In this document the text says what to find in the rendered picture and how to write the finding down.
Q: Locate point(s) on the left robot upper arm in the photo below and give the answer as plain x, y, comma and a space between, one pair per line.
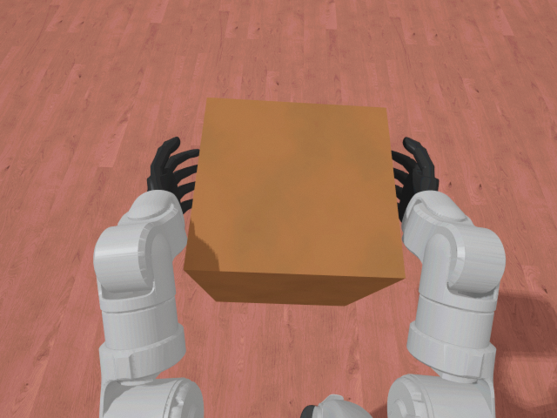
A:
161, 398

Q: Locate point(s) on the right robot forearm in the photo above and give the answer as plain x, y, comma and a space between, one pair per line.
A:
462, 266

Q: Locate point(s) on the right robot upper arm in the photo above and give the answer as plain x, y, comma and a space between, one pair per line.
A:
426, 396

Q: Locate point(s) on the right robot hand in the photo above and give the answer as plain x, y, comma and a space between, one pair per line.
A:
421, 174

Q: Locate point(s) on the left robot hand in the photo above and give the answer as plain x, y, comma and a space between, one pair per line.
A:
163, 176

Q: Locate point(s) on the right robot shin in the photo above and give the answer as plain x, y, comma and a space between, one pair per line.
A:
333, 397

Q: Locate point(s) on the robot right thigh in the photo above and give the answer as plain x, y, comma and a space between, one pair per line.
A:
339, 409

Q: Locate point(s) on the left robot forearm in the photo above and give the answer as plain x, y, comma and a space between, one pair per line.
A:
136, 289

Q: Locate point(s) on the carton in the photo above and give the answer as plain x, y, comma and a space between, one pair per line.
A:
294, 203

